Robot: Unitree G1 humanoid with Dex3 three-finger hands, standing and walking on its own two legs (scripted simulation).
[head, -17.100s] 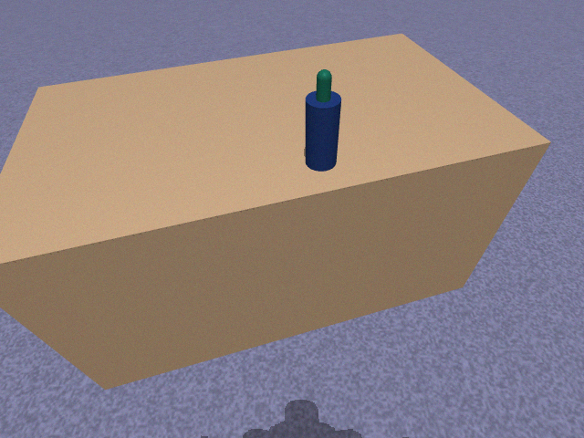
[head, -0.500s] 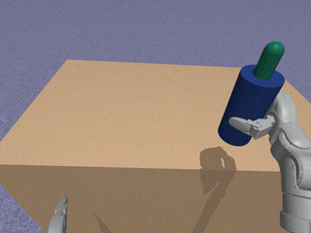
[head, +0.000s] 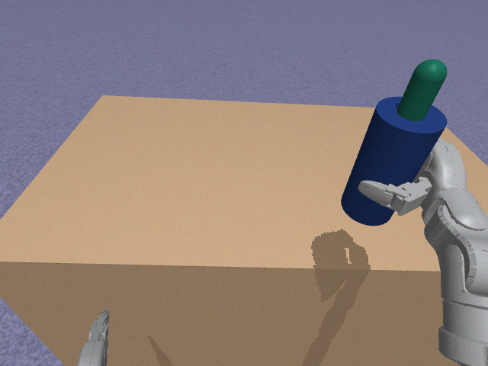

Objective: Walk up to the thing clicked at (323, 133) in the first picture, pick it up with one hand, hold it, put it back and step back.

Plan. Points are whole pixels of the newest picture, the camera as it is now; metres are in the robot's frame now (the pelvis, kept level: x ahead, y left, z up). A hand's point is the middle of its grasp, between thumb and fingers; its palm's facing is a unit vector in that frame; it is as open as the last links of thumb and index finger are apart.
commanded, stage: hold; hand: right
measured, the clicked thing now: (393, 149) +0.32 -0.16 +0.27
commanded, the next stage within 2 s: crouch in 0.96 s
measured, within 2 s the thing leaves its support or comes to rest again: neither
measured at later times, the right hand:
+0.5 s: hand (385, 175) +0.33 -0.17 +0.22, palm faces +0.12 +0.99 -0.04, open 11.0 cm
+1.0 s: hand (379, 168) +0.33 -0.16 +0.23, palm faces +0.10 +0.99 -0.01, open 11.0 cm
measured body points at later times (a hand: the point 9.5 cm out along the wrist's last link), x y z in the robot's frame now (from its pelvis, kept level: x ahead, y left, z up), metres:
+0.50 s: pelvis +0.00 +0.00 +0.00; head -0.04 +0.03 +0.45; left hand +0.17 +0.25 -0.08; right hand +0.32 -0.22 +0.23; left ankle +0.00 +0.12 -0.74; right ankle +0.01 -0.13 -0.74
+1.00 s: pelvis -0.01 +0.00 +0.00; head -0.05 +0.03 +0.45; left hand +0.17 +0.26 -0.07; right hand +0.32 -0.21 +0.23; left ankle +0.00 +0.12 -0.74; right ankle +0.01 -0.13 -0.74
